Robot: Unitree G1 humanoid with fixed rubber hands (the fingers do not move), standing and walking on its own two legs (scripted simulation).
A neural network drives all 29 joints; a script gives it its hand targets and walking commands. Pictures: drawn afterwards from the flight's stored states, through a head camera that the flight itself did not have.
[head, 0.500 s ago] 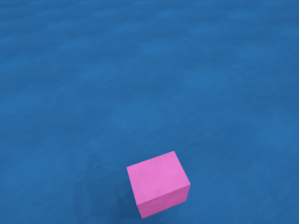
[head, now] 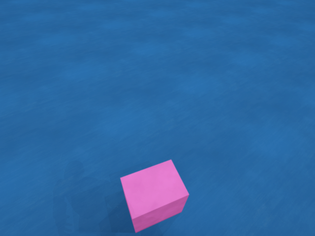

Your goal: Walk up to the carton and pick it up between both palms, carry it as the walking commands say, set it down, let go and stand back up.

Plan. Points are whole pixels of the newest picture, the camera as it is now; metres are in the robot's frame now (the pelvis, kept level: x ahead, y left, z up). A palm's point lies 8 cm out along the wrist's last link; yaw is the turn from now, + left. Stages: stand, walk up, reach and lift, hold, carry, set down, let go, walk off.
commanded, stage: walk up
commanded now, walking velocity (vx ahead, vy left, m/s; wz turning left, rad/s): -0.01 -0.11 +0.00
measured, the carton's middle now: (153, 196) +0.46 +0.02 -0.63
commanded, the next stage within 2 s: none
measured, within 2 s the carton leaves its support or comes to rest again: neither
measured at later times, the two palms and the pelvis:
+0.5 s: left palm out of the picture +0.03 +0.16 -0.14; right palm out of the picture -0.03 -0.27 -0.14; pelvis -0.01 -0.06 +0.00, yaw +0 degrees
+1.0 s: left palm out of the picture +0.04 +0.10 -0.13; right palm out of the picture +0.09 -0.42 -0.14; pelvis +0.06 -0.15 +0.00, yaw +13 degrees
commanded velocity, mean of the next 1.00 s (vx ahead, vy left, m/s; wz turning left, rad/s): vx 0.11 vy -0.06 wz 0.18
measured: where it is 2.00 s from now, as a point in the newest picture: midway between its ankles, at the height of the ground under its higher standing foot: outside the picture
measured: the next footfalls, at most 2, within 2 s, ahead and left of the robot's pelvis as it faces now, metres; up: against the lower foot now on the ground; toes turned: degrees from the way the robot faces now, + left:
right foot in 0.10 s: +0.03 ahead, -0.17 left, +0.00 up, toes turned -2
left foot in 0.38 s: +0.02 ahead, +0.07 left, +0.00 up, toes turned +1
